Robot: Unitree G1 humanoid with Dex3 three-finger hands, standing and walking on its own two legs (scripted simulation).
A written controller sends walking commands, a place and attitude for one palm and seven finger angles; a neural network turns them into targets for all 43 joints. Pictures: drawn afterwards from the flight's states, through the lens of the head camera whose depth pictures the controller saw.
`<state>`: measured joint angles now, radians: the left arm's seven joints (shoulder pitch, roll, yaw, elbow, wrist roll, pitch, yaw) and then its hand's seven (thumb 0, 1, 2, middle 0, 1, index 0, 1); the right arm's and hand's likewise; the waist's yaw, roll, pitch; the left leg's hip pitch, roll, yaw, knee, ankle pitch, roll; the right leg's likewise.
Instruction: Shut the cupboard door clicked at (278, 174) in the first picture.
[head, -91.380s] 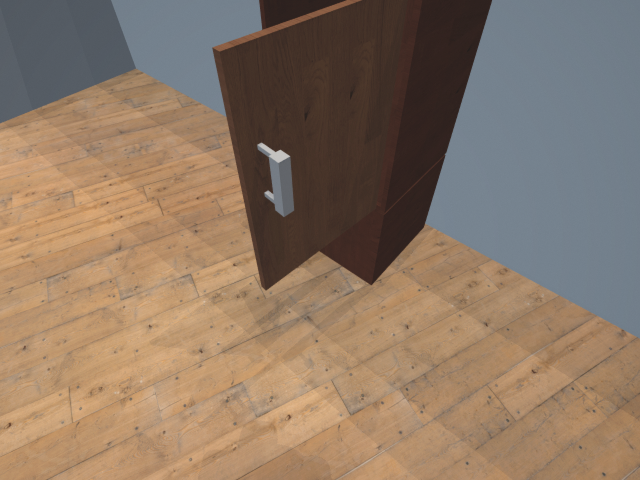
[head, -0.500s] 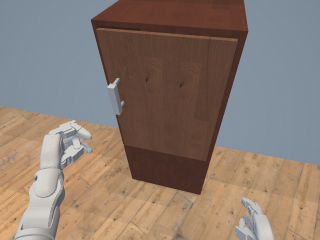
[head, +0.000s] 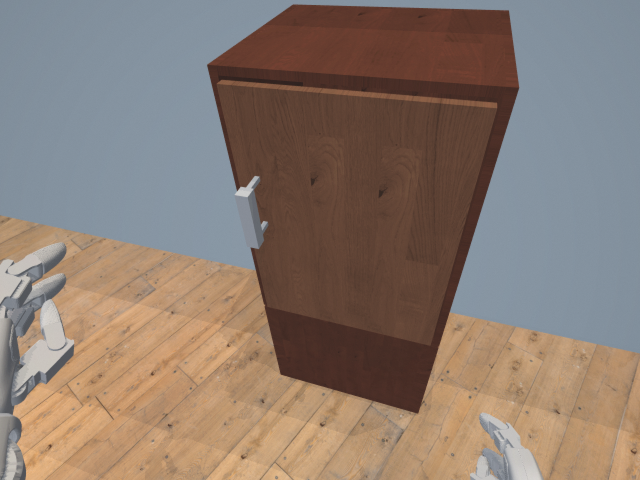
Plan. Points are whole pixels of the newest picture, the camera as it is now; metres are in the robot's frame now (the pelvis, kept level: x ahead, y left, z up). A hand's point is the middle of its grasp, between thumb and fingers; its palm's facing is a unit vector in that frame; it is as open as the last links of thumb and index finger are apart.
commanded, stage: draw the hand back to the body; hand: left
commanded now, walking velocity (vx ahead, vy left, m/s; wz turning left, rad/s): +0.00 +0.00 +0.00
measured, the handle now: (255, 211) +0.58 +0.21 +0.01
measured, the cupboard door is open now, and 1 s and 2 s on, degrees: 0 0 0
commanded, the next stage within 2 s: step back with the hand held close in 0.32 s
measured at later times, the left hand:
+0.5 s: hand (69, 350) +0.18 +0.27 +0.16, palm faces +0.48 -0.78 -0.41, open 7.4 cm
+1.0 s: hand (13, 405) +0.13 +0.29 +0.15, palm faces +0.47 -0.76 -0.45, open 7.4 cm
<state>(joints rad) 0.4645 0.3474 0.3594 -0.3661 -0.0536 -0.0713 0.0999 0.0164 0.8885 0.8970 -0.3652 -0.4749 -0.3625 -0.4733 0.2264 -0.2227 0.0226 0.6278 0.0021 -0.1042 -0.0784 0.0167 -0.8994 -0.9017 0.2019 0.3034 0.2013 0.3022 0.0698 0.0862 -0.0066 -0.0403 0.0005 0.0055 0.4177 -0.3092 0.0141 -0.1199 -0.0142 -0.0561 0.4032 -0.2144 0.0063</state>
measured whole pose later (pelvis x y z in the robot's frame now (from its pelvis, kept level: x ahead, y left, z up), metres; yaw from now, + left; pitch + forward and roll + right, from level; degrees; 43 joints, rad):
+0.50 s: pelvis -0.02 +0.00 +0.00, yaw +0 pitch -4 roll -1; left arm 0.43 0.34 0.37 -0.33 -0.05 -0.10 0.11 0.01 0.89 0.90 -0.21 -0.31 -0.21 -0.31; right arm 0.22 -0.22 0.02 0.63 0.01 -0.11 -0.08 0.02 -0.90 -0.90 0.20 0.30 0.20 0.30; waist 0.05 0.08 0.00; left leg -0.07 0.01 0.01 0.44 -0.30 0.01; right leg -0.15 0.00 -0.05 0.41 -0.19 0.00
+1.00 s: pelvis -0.08 +0.02 -0.02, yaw -1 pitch -2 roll +0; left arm 0.50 0.40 0.44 -0.41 -0.02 -0.18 0.15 0.01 0.89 0.90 -0.21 -0.31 -0.21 -0.30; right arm 0.24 -0.22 0.01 0.54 0.02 -0.03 -0.09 0.02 -0.90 -0.90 0.20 0.30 0.20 0.30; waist 0.00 0.01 -0.02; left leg -0.32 -0.02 0.05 0.64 -0.30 0.05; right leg -0.38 -0.04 -0.01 0.58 -0.17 0.03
